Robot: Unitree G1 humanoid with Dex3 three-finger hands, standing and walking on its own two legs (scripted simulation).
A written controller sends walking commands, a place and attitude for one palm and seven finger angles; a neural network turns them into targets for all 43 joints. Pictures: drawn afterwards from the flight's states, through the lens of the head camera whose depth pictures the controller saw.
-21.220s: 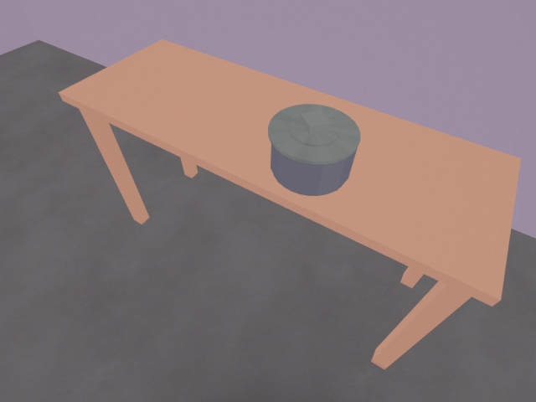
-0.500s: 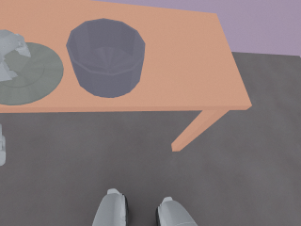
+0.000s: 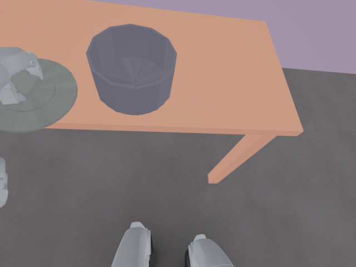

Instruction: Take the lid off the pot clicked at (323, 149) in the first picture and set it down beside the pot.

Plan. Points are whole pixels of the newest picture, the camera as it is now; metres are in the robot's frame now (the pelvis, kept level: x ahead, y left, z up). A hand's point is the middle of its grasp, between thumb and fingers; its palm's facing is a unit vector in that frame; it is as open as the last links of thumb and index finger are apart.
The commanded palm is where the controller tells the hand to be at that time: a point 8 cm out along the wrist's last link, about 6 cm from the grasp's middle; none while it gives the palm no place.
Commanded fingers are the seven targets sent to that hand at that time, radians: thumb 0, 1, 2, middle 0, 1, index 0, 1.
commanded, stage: open the fingers wide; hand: left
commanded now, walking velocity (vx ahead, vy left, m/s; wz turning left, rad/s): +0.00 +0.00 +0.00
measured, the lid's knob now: (23, 84) +0.51 +0.34 +0.02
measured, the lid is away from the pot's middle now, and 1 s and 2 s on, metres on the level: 0.25 0.24 0.24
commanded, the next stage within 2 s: raise the empty hand in 0.58 s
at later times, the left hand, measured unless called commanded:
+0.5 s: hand (16, 86) +0.48 +0.33 +0.04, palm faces -0.49 -0.12 -0.86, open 10.8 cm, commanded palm +0.53 +0.31 +0.10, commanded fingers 0.00 0.04 0.54 -0.31 -0.93 -0.31 -0.93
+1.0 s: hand (5, 78) +0.48 +0.34 +0.07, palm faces -0.46 -0.14 -0.88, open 10.9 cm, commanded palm +0.53 +0.32 +0.13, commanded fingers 0.00 0.06 0.50 -0.30 -0.95 -0.30 -0.95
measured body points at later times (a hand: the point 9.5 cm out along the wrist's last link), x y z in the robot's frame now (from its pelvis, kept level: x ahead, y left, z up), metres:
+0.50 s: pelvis +0.02 -0.02 +0.00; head +0.15 +0.02 +0.43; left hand +0.50 +0.33 +0.09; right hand +0.03 -0.30 -0.10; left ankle +0.09 +0.05 -0.67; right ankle +0.01 -0.18 -0.67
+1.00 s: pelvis +0.03 -0.03 +0.01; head +0.15 +0.01 +0.44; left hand +0.50 +0.34 +0.12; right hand +0.05 -0.31 -0.10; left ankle +0.09 +0.05 -0.67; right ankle +0.01 -0.18 -0.67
